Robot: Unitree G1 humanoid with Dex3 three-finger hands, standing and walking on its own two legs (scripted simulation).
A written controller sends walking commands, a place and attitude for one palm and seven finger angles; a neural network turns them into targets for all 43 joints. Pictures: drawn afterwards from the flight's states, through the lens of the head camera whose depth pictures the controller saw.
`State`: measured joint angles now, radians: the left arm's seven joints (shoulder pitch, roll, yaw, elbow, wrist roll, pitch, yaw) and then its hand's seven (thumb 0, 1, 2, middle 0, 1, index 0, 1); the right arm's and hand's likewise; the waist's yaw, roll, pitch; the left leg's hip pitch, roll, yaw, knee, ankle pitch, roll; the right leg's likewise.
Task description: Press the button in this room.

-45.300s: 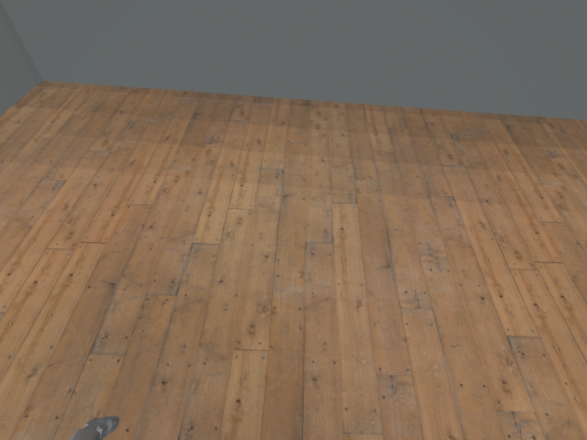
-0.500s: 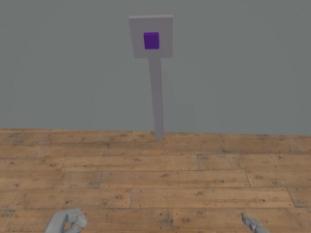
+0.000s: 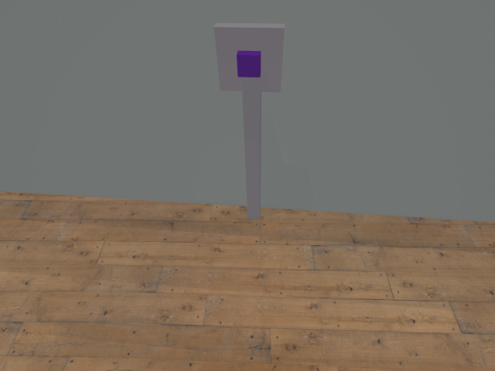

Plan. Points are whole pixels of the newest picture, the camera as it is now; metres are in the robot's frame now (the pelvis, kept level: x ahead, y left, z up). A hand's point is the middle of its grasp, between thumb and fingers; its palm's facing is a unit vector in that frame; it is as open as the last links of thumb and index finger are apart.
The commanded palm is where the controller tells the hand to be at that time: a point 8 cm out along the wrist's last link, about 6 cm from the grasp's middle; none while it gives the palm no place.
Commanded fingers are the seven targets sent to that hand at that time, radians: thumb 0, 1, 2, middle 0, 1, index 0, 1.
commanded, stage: let the arm hang, fingers relaxed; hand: left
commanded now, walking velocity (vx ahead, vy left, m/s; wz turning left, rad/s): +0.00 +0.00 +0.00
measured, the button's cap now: (249, 63) +0.89 +0.04 +0.06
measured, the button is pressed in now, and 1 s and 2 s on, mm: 0 0 0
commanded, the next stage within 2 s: stand and wait in 0.40 s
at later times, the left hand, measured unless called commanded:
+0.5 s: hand out of the picture +0.08 +0.21 -0.16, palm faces -0.03 -0.96 -0.29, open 7.3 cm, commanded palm none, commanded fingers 0.00 0.90 0.90 -0.20 -0.30 -0.20 -0.30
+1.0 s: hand out of the picture +0.12 +0.23 -0.15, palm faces -0.03 -0.94 -0.34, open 7.4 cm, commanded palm none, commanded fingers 0.00 0.90 0.90 -0.20 -0.30 -0.20 -0.30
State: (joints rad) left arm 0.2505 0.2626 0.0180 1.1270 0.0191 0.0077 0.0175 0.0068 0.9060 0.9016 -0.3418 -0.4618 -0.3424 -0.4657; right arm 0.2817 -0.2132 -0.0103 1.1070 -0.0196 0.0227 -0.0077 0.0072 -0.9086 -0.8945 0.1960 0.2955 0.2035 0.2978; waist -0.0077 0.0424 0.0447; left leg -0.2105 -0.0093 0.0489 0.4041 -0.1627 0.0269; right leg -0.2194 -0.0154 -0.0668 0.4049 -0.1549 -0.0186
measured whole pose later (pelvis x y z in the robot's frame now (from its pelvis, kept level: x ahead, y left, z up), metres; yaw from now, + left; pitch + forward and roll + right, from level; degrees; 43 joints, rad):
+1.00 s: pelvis +0.04 -0.01 +0.01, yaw +0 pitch -1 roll +0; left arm 0.10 0.30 0.02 1.14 0.02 -0.02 0.01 0.00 0.90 0.90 -0.20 -0.30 -0.21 -0.30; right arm 0.11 -0.31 -0.01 1.13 -0.02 0.00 -0.01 0.01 -0.91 -0.89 0.20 0.30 0.20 0.30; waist -0.01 0.03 0.06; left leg -0.11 0.00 0.05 0.30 -0.17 0.01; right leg -0.12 0.00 -0.07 0.30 -0.16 -0.02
